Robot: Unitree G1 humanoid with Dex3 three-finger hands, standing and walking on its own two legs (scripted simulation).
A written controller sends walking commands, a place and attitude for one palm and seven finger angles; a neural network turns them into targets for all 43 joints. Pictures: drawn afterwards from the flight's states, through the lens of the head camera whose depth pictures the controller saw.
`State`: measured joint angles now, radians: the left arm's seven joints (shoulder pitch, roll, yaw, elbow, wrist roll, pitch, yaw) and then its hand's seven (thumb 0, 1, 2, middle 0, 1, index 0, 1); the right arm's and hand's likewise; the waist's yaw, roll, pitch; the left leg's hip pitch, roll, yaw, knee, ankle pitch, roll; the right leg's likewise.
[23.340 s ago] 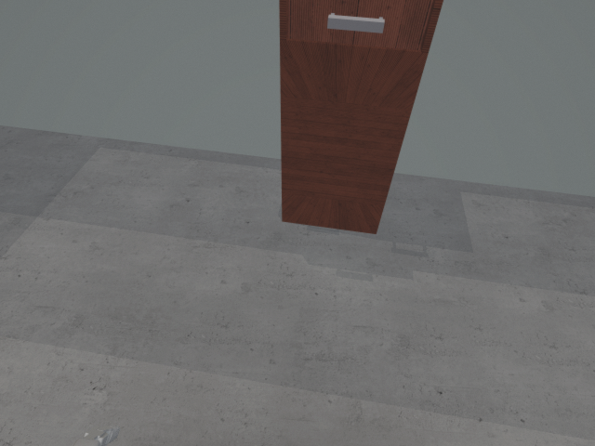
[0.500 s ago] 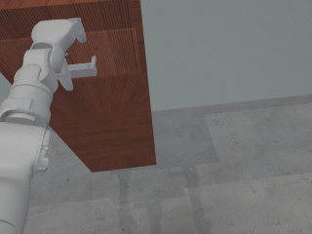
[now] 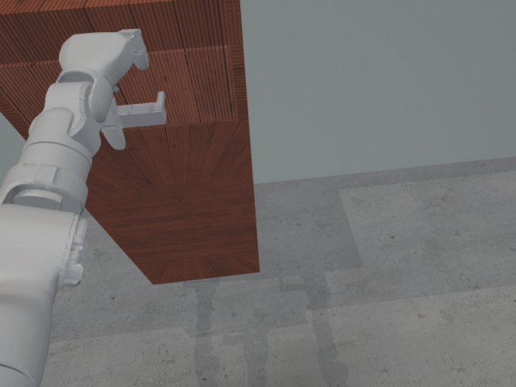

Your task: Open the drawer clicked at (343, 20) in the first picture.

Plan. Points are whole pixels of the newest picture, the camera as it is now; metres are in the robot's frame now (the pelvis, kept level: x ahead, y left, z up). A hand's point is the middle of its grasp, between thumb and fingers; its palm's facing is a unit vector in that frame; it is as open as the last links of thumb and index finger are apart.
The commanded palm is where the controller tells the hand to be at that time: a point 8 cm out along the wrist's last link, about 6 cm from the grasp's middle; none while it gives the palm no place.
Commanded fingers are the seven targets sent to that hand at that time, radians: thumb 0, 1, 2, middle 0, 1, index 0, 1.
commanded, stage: move the hooked fingers above the handle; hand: left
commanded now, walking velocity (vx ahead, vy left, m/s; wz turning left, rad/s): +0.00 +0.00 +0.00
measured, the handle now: (121, 108) +0.56 +0.20 +0.12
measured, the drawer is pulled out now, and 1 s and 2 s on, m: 0.00 0.00 0.00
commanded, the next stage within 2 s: lower the fingers behind the handle in 0.14 s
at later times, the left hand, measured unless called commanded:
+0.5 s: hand (117, 90) +0.52 +0.18 +0.19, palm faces +0.06 -0.01 -1.00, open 13.5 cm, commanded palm +0.50 +0.23 +0.22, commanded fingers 0.00 -0.50 0.30 -0.30 -1.20 -0.30 -1.20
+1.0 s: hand (119, 90) +0.52 +0.17 +0.19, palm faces +0.07 +0.00 -1.00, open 13.5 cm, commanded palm +0.51 +0.23 +0.19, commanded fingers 0.00 -0.50 0.30 -0.30 -1.20 -0.30 -1.20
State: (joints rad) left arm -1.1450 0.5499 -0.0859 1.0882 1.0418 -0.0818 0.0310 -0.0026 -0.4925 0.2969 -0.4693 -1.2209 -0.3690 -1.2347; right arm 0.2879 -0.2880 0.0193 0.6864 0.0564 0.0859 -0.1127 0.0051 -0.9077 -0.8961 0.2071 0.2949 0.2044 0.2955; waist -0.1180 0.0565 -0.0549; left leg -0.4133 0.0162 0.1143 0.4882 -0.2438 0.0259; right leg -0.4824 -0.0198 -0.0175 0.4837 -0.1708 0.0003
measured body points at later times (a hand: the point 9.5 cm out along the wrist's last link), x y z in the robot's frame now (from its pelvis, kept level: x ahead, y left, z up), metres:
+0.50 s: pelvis +0.00 +0.00 +0.00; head +0.06 -0.03 +0.45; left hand +0.51 +0.17 +0.24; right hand +0.06 -0.28 -0.13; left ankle -0.01 +0.10 -0.74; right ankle +0.04 -0.12 -0.74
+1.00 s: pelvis -0.01 -0.01 -0.01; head +0.05 -0.03 +0.44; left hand +0.51 +0.17 +0.24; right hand +0.04 -0.29 -0.13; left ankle -0.01 +0.10 -0.74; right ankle +0.04 -0.12 -0.74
